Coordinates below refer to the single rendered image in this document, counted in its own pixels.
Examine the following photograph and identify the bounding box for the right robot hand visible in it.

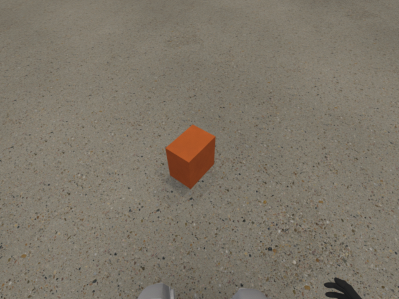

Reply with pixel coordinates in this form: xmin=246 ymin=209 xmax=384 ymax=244
xmin=324 ymin=277 xmax=361 ymax=299

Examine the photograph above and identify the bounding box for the carton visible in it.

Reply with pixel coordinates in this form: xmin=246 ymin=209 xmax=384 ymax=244
xmin=165 ymin=125 xmax=216 ymax=189

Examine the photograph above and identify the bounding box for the robot left thigh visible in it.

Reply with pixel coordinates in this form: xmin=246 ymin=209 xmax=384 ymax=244
xmin=137 ymin=283 xmax=175 ymax=299

